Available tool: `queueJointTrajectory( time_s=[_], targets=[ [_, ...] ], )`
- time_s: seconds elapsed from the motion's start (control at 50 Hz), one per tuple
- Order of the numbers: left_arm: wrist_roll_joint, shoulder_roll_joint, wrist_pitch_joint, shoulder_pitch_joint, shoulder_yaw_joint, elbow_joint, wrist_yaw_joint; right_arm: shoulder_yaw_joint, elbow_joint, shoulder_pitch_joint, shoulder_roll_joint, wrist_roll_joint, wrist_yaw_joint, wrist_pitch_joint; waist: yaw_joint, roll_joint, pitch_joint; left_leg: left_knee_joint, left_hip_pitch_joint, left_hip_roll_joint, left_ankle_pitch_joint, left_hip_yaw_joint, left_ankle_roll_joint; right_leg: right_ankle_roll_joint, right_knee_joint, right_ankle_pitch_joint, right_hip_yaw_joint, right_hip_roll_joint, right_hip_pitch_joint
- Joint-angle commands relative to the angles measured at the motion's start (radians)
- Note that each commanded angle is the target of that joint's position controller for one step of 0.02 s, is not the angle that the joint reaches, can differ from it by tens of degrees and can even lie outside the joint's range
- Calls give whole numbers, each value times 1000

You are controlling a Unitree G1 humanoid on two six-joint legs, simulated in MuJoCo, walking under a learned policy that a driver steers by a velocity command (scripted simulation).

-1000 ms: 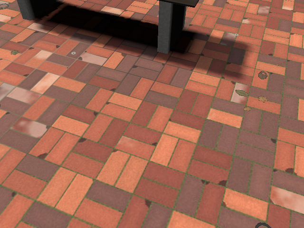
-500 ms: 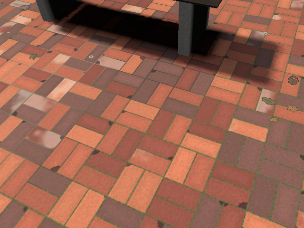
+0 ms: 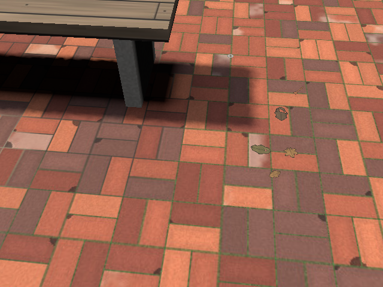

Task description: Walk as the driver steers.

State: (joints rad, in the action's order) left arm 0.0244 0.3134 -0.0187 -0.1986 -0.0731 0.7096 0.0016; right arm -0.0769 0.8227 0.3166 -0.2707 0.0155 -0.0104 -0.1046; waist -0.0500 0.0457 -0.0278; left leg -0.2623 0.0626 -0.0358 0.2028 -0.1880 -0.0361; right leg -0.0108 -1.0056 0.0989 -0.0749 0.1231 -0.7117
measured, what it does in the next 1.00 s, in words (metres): walks ahead, turning right: right foot, then left foot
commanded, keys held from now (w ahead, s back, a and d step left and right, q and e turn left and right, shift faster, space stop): w+e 0.62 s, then w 0.18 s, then no key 0.20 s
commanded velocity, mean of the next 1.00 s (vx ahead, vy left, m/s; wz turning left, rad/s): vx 0.46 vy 0.00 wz -0.46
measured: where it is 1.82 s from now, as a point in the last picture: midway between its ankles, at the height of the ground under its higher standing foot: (239, 240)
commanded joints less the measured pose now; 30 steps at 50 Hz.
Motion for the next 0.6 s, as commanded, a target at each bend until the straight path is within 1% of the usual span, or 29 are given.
queueJointTrajectory(
  time_s=[0.02, 0.08, 0.12, 0.14, 0.16, 0.18, 0.2, 0.22, 0.24, 0.26, 0.28, 0.3, 0.32, 0.34, 0.36, 0.38, 0.4, 0.44, 0.48, 0.52, 0.56, 0.6],
  targets=[
    [-3, 9, -15, 30, 8, -66, -23, -30, -76, -94, -148, -4, 11, -12, 23, -72, -49, 150, 69, 281, -228, 76, -146, 6, 154, -134, 17, 19, 37],
    [-1, 3, -18, 131, 16, -113, -43, -40, -54, -42, -181, -18, 15, 7, -19, -60, -78, 131, -34, 310, -238, 40, -135, 29, 276, -121, 61, 10, 10],
    [0, 14, -17, 171, 13, -144, -53, -46, -42, -24, -197, -31, 15, 23, -26, -68, -85, 92, -109, 329, -290, 22, -119, 53, 326, -61, 89, -4, -2],
    [-1, 23, -16, 173, 9, -156, -56, -49, -39, -24, -207, -37, 15, 31, -17, -77, -77, 56, -136, 334, -377, 9, -109, 69, 344, -17, 110, -21, 18],
    [-3, 38, -13, 156, 1, -164, -58, -53, -40, -33, -223, -42, 17, 38, 4, -97, -51, -5, -157, 334, -543, -6, -97, 89, 354, 36, 138, -53, 70],
    [-5, 63, -8, 105, -13, -160, -57, -58, -43, -41, -238, -48, 19, 45, 38, -119, -4, -103, -169, 328, -727, -22, -85, 112, 353, 90, 171, -96, 155],
    [-3, 100, -4, -17, -37, -135, -52, -58, -47, -59, -243, -55, 20, 53, 113, -118, 66, -279, -144, 305, -845, -47, -65, 143, 386, 93, 199, -150, 316],
    [0, 166, 2, -197, -74, -87, -38, -45, -53, -57, -214, -53, 22, 53, 202, -89, 160, -525, -9, 261, -776, -68, -26, 183, 434, 37, 180, -189, 596],
    [7, 275, 11, -280, -102, -67, -17, -10, -88, -15, -107, -10, 22, 45, 178, 127, 230, -884, 347, 164, -143, -68, 32, 279, 465, 43, -190, 26, 901],
    [1, 309, -12, -235, -93, -115, -27, 17, -134, 8, -59, -8, 12, 9, 110, 225, 400, -1143, 632, -22, 413, 173, 64, 463, 661, 254, -772, 215, 1094],
    [-5, 207, -30, -227, -64, -119, -39, -7, -150, -116, -163, -47, 0, -17, 176, 70, 357, -1171, 744, 38, 341, 292, 43, 400, 732, 289, -715, 206, 1079],
    [-9, 170, -41, -196, -52, -110, -39, -3, -167, -160, -161, -62, -4, -32, 154, 53, 221, -1107, 772, 76, 251, 275, 20, 359, 727, 231, -565, 172, 953],
    [-6, 142, -45, -127, -44, -116, -37, 0, -154, -158, -145, -40, 5, -37, 103, -38, 146, -1015, 718, 123, 176, 275, 17, 320, 719, 119, -447, 124, 804],
    [-11, 109, -46, -73, -33, -128, -33, -7, -143, -147, -156, -18, 11, -31, 66, -29, 111, -935, 648, 150, 129, 277, 23, 301, 726, 3, -363, 88, 695],
    [-21, 99, -46, -47, -27, -143, -28, -11, -139, -129, -158, -14, 8, -19, 41, -6, 102, -907, 591, 161, 98, 280, 30, 298, 747, -58, -327, 66, 627],
    [-22, 103, -49, -40, -28, -144, -23, -10, -136, -121, -150, -8, 8, -9, 33, -4, 100, -875, 571, 156, 79, 271, 46, 305, 761, -118, -308, 56, 594],
    [-18, 109, -52, -48, -29, -138, -18, -7, -133, -121, -135, -2, 8, 0, 30, -12, 95, -839, 561, 152, 64, 260, 62, 310, 767, -173, -275, 47, 562],
    [-13, 130, -53, -76, -34, -123, -3, 2, -145, -170, -112, 3, 10, 12, 39, -18, 66, -730, 573, 135, -11, 246, 93, 304, 777, -207, -222, 22, 518],
    [-8, 137, -47, -104, -37, -107, 8, 12, -165, -252, -92, 0, 9, 12, 67, 3, 42, -567, 569, 112, -137, 244, 109, 275, 774, -160, -188, -9, 500],
    [-6, 141, -41, -126, -38, -95, 14, 20, -179, -324, -79, -6, 2, 7, 96, 29, 29, -417, 521, 79, -246, 241, 112, 246, 765, -79, -176, -32, 480],
    [-3, 152, -38, -153, -42, -79, 16, 21, -193, -377, -83, -16, -8, 0, 118, 40, 18, -332, 476, 54, -294, 239, 108, 231, 755, -25, -201, -25, 474],
    [3, 146, -33, -175, -42, -64, 17, 15, -204, -398, -104, -22, -15, -9, 123, 47, 15, -278, 460, 46, -284, 261, 93, 224, 713, 6, -252, -3, 515]
  ],
)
